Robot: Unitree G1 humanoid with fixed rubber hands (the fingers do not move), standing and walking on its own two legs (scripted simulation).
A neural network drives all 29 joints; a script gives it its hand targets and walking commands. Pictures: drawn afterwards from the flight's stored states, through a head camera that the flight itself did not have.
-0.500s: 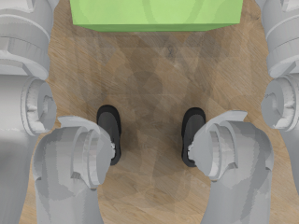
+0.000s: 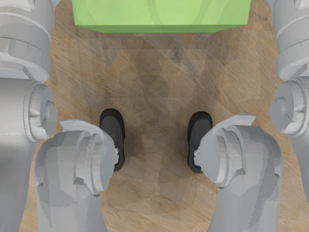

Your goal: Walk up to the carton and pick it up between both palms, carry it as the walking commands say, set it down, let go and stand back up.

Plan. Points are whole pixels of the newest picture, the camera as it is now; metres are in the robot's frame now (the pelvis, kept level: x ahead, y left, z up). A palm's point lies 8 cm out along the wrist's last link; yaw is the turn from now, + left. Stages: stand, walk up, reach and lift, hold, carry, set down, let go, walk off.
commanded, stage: reach and lift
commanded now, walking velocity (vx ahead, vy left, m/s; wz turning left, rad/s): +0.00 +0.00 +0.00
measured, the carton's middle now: out of the picture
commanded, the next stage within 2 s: none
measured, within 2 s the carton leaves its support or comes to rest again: leaves its support in 0.08 s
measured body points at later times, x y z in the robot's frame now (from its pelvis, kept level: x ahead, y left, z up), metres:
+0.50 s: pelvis -0.01 +0.00 +0.02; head +0.38 -0.01 +0.24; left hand +0.58 +0.17 -0.15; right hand +0.58 -0.20 -0.15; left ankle +0.12 +0.13 -0.33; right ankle +0.10 -0.14 -0.33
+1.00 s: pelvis -0.01 +0.00 +0.06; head +0.37 -0.01 +0.30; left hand +0.57 +0.18 -0.10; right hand +0.58 -0.19 -0.09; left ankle +0.12 +0.13 -0.33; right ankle +0.10 -0.14 -0.33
